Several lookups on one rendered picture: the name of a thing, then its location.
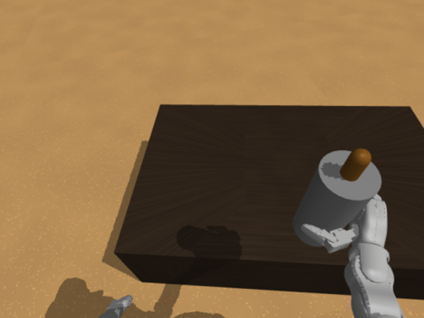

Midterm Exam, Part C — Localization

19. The right robot arm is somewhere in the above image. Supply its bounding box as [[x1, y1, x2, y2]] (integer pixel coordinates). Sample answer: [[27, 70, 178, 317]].
[[344, 242, 405, 318]]

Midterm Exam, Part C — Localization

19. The bottle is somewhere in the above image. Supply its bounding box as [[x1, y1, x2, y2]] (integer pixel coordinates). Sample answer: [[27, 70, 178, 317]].
[[293, 148, 382, 246]]

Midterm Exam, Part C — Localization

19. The left robot hand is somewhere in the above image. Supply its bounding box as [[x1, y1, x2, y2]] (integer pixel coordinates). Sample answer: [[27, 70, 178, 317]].
[[99, 295, 133, 318]]

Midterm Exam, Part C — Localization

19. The right robot hand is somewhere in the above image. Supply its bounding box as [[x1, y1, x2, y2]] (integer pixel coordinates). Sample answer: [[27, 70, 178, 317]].
[[301, 194, 388, 253]]

